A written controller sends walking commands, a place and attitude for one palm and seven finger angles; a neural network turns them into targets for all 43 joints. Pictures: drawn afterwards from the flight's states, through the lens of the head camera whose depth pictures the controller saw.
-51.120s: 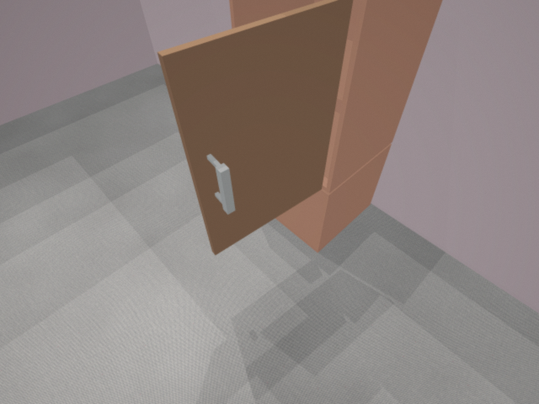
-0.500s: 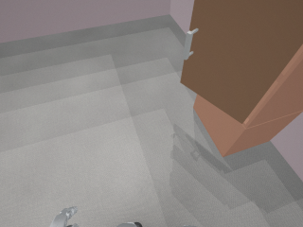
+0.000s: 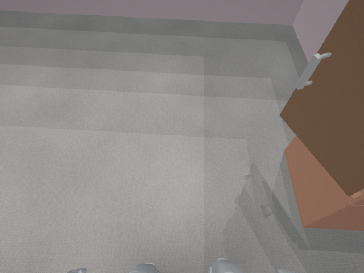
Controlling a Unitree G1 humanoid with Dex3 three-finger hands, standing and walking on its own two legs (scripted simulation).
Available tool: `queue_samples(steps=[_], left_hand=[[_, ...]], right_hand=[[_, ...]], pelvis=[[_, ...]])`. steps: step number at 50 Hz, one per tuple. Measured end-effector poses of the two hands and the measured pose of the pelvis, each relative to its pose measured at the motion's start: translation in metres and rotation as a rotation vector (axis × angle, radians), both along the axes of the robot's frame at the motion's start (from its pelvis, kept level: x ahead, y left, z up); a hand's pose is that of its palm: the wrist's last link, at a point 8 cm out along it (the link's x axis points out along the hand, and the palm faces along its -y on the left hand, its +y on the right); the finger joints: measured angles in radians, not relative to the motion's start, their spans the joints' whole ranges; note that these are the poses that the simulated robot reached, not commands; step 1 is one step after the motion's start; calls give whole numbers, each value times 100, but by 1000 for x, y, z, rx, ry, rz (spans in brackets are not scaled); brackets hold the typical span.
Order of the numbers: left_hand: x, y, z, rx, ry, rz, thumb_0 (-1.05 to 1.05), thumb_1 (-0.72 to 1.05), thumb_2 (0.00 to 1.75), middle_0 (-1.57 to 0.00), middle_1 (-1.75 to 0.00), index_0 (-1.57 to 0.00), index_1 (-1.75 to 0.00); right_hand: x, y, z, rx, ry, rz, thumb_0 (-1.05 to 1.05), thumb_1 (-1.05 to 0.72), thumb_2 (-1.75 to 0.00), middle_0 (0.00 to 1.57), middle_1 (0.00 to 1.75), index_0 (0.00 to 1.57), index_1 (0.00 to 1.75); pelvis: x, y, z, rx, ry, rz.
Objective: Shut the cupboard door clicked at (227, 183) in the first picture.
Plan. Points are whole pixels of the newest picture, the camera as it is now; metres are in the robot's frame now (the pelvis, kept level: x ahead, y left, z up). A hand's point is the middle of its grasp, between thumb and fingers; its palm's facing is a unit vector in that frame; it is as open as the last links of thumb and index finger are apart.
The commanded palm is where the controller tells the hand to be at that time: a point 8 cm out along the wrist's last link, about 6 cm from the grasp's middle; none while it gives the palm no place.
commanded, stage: walk to a spot facing it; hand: left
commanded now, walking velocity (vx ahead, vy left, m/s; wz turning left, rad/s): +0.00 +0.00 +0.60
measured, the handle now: (312, 71) +0.75 -0.42 -0.04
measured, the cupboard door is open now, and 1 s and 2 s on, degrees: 26 26 26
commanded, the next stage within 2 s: turn to face it in 1.30 s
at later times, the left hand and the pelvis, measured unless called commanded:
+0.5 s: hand out of the picture +0.02 +0.22 -0.17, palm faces +0.34 -0.92 -0.22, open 7.4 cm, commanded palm none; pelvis +0.02 +0.00 +0.00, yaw +19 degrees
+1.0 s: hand out of the picture +0.04 +0.18 -0.15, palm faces +0.64 -0.74 -0.20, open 7.4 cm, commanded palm none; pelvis +0.14 +0.02 +0.01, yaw +39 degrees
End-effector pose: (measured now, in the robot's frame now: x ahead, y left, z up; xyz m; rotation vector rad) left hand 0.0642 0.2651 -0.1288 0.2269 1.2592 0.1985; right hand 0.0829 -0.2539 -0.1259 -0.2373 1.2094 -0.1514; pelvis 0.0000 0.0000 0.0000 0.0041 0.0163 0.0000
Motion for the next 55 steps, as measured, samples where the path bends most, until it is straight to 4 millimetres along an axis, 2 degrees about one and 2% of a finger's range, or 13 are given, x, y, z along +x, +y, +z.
queue_samples(steps=[5, 10, 15, 19, 22, 27, 33, 36, 40, 43, 47, 50, 55], left_hand=[[-4, -12, 7, 36, -88, 40, 0, 91, 90, -20, -30, -20, -30], [-25, -23, 12, 25, -66, 112, 0, 91, 90, -20, -30, -20, -30], [-42, -26, 4, -20, -53, 185, 0, 91, 90, -20, -30, -20, -30], [-61, -15, -16, -55, -50, 268, 0, 90, 90, -20, -30, -21, -30], [-71, -8, -19, -58, -11, 304, 0, 91, 90, -20, -30, -20, -30], [-59, -1, -2, -55, -45, 335, 1, 91, 90, -20, -30, -20, -30], [-20, 1, 18, -16, -135, 340, 1, 91, 90, -20, -30, -20, -30], [-6, 0, 18, 28, -191, 357, 0, 91, 90, -20, -30, -20, -30], [-14, -12, 22, 40, -180, 448, 0, 91, 90, -20, -30, -20, -30], [-28, -25, 21, 11, -121, 519, 0, 91, 90, -20, -30, -20, -30], [-48, -42, 14, -47, -47, 620, 0, 91, 90, -20, -30, -20, -30], [-65, -54, 5, -95, 13, 704, 0, 91, 90, -20, -30, -20, -30], [-96, -60, -16, -174, 128, 829, 0, 91, 90, -20, -30, -20, -30]], right_hand=[[17, -10, -16, 41, 10, 40, 0, -90, -89, 20, 30, 20, 30], [40, -10, -10, 48, 12, 89, 1, -90, -89, 20, 30, 20, 30], [64, 6, 3, 39, 1, 170, 1, -90, -89, 20, 30, 20, 30], [84, 26, 2, 8, -27, 257, 1, -90, -89, 20, 30, 20, 30], [87, 36, 7, -7, -35, 298, 0, -90, -89, 20, 30, 20, 30], [78, 38, 13, -8, 15, 323, 0, -90, -89, 20, 30, 20, 30], [76, 23, 2, 9, 120, 327, 0, -90, -89, 20, 30, 20, 30], [90, 12, -13, 14, 161, 339, 1, -90, -89, 20, 30, 20, 30], [131, 17, -12, 6, 175, 407, 1, -90, -89, 20, 30, 20, 30], [173, 36, -1, 17, 131, 459, 1, -90, -89, 20, 30, 20, 30], [231, 78, 11, 28, 70, 559, 1, -91, -89, 20, 30, 19, 30], [275, 123, 15, 33, 26, 659, 1, -91, -89, 19, 30, 19, 30], [340, 217, 16, 49, -92, 820, 1, -91, -90, 19, 30, 19, 30]], pelvis=[[3, -19, -8, 14, 0, 67], [7, -20, -1, 11, -10, 141], [11, -15, 3, 23, -3, 216], [12, -3, -8, 2, 4, 277], [14, -1, -6, 2, 1, 297], [26, -1, 7, -12, -3, 345], [53, -8, 9, -11, -7, 401], [73, -15, -1, 5, -6, 446], [93, -13, 3, 6, -13, 517], [109, -6, 12, 8, -6, 569], [128, 8, 16, 8, -1, 639], [140, 23, 14, 0, -3, 685], [159, 64, -1, -1, -12, 744]])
